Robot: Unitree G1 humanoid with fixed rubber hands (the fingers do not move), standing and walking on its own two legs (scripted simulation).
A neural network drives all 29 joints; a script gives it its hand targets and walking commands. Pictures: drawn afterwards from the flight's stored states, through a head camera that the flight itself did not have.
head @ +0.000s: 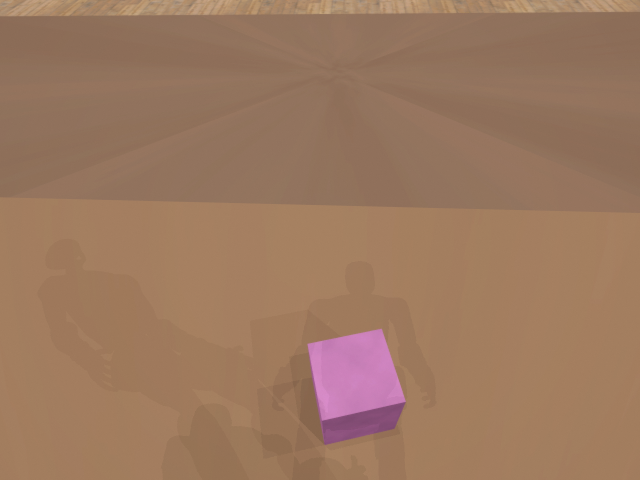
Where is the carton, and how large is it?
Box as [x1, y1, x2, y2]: [307, 329, 405, 444]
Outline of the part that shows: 381,329 307,344 312,379 325,444 394,428 405,401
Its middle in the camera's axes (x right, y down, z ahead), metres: +0.09 +0.43 +1.10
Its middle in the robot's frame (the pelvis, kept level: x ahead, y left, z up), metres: +0.44 -0.04 -0.65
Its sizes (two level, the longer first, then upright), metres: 0.210 0.200 0.250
